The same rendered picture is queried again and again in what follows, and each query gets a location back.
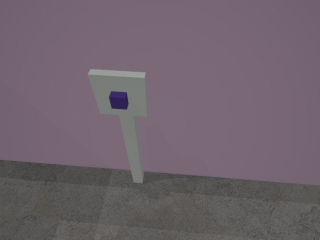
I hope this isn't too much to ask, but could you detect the button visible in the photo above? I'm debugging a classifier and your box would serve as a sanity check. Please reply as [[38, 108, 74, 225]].
[[109, 91, 129, 110]]

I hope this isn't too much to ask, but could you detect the panel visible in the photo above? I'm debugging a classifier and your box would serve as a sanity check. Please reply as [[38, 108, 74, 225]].
[[87, 69, 148, 183]]

